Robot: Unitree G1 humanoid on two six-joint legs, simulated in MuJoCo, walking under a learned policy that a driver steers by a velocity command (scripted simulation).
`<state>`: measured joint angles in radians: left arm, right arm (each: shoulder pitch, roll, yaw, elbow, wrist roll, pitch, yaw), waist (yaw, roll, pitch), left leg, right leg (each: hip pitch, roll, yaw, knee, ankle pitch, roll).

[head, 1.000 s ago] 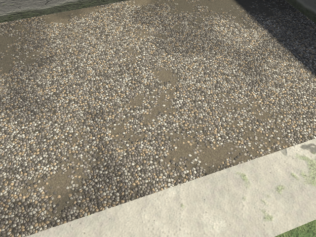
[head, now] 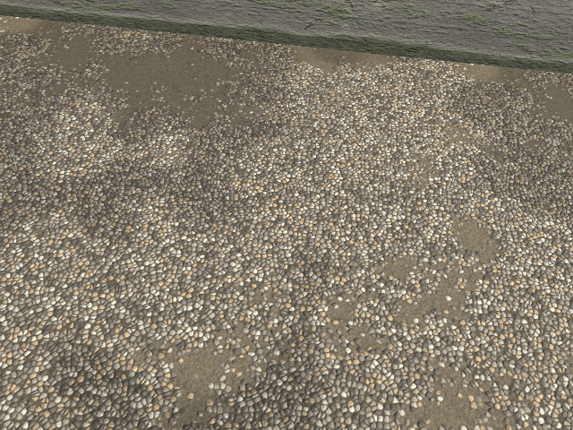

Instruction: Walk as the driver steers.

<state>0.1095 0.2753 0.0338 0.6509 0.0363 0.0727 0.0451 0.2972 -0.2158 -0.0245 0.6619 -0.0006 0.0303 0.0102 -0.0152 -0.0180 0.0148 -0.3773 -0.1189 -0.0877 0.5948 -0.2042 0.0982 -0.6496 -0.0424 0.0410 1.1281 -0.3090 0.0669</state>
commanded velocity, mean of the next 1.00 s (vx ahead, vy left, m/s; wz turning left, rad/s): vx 0.50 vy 0.00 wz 0.07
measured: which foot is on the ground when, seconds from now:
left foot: down 0.00-0.24, up 0.26-0.56, down 0.58-1.00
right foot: up 0.00-0.20, down 0.22-1.00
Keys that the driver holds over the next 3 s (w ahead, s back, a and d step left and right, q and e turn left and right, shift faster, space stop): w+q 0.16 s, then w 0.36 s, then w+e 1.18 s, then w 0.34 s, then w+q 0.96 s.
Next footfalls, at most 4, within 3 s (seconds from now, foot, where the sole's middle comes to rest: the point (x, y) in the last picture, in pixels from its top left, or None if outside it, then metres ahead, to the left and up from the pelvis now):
0.22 right None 0.13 -0.10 -0.76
0.58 left None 0.11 0.09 -0.76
2.08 right None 0.05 -0.13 -0.76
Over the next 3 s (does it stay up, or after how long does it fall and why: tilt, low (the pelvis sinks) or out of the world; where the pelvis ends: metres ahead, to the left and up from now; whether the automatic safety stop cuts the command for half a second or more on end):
stays up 0.04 -0.01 -0.01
